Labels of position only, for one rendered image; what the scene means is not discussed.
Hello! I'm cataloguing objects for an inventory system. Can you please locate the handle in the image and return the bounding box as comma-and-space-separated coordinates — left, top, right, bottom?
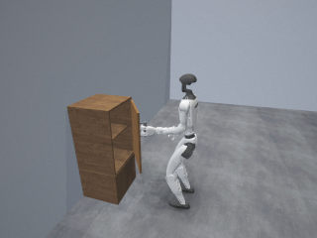
140, 121, 147, 137

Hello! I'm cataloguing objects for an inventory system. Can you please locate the robot left upper arm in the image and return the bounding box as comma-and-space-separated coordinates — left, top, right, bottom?
177, 100, 190, 133

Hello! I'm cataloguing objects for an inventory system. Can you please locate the right robot thigh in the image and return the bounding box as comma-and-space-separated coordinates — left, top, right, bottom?
175, 137, 184, 168

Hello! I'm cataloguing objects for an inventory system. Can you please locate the cupboard door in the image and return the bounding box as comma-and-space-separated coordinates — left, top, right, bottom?
131, 99, 142, 174

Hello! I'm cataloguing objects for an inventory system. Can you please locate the robot right upper arm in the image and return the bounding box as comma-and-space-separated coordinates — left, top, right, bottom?
194, 94, 200, 120

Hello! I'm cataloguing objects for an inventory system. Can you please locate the robot right foot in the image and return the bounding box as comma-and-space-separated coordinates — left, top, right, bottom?
180, 184, 194, 193

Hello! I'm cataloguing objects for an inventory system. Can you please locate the right robot hand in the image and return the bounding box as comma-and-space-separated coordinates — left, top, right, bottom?
168, 133, 181, 141

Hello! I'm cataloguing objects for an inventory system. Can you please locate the left robot forearm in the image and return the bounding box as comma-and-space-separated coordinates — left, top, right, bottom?
156, 126, 184, 135

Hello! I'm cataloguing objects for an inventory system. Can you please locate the left robot hand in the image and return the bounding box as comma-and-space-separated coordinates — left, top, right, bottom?
140, 124, 157, 137

